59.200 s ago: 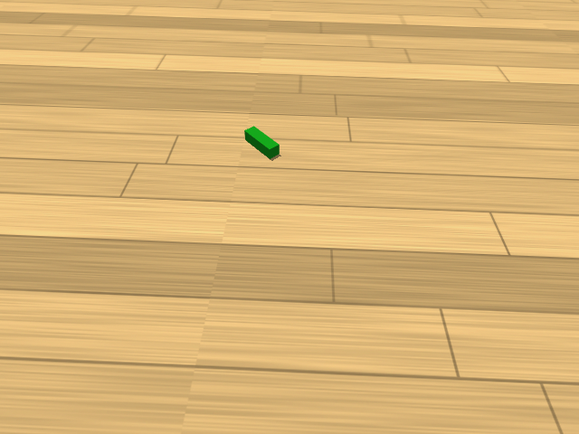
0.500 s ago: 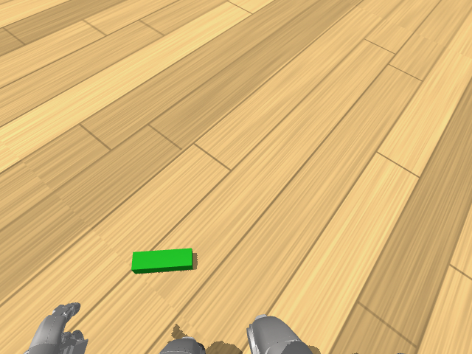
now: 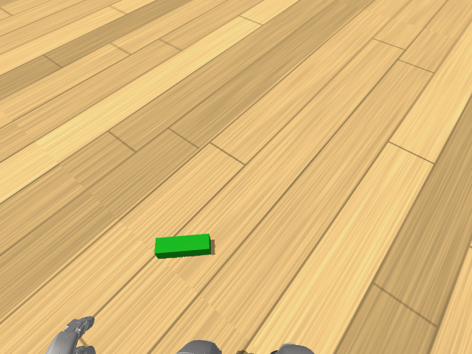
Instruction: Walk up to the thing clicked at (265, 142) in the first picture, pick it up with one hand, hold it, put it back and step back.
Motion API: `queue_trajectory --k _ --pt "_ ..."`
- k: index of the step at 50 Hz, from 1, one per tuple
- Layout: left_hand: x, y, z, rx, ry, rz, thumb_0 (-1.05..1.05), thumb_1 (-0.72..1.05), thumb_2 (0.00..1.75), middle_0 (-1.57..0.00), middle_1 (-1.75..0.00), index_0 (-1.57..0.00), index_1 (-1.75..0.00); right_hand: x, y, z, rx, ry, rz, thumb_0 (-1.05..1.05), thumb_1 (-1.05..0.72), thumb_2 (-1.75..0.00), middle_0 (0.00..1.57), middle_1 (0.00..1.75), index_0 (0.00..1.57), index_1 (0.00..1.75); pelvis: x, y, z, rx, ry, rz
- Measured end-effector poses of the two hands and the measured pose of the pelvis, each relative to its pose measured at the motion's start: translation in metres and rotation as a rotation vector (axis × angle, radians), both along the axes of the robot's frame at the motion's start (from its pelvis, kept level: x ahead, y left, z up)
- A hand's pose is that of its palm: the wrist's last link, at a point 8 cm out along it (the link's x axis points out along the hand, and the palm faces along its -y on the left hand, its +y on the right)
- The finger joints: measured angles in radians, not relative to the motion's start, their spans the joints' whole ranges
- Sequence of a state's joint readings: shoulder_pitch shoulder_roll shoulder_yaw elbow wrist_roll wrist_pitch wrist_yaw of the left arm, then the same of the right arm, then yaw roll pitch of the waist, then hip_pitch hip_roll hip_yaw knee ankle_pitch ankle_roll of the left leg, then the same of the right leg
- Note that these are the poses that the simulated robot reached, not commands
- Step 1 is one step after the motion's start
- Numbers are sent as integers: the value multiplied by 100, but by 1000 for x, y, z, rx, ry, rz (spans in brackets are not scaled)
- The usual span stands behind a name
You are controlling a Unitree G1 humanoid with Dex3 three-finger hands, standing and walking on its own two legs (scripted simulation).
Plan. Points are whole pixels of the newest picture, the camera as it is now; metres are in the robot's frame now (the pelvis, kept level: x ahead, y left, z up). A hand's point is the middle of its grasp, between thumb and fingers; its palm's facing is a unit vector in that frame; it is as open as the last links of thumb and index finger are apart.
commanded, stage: step back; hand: left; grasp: from above
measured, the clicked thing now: (183, 246) +0.56 +0.27 -0.73
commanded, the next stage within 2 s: none
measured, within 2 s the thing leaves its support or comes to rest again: neither
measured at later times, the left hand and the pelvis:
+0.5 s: hand out of the picture -0.08 +0.24 -0.16, palm faces -0.06 -0.91 -0.41, open 7.4 cm; pelvis -0.18 -0.03 -0.01, yaw -3 degrees
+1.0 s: hand out of the picture -0.24 +0.23 -0.15, palm faces +0.04 -0.92 -0.39, open 7.4 cm; pelvis -0.35 -0.04 +0.00, yaw +2 degrees
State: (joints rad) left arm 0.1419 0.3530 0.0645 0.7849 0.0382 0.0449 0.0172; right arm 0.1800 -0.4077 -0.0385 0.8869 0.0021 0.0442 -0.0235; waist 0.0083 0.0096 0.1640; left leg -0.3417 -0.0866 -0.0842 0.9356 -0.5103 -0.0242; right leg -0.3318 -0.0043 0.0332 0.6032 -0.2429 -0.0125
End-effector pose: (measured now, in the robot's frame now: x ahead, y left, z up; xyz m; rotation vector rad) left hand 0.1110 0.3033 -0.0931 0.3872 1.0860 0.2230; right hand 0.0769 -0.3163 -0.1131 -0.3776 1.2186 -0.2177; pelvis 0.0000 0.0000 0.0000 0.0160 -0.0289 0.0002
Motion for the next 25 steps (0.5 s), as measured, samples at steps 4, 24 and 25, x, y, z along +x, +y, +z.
queue_trajectory --k 4,24,25 --pt "-17 13 -13 -17 -36 1 1 90 89 -21 -30 -20 -30 -25 8 0 -27 9 27 0 -90 -89 20 30 20 30 -28 7 -9 -2 -13 31" --pt "-188 -12 -26 -4 108 -7 1 90 90 -20 -30 -20 -30 -126 -21 8 -14 -176 25 0 -90 -89 21 30 20 30 -168 -24 -15 -30 -22 -71" --pt "-200 -17 -24 -2 111 -6 1 90 90 -20 -30 -20 -30 -135 -26 4 -10 -173 16 0 -90 -89 21 30 20 30 -177 -26 -15 -44 -30 -59"
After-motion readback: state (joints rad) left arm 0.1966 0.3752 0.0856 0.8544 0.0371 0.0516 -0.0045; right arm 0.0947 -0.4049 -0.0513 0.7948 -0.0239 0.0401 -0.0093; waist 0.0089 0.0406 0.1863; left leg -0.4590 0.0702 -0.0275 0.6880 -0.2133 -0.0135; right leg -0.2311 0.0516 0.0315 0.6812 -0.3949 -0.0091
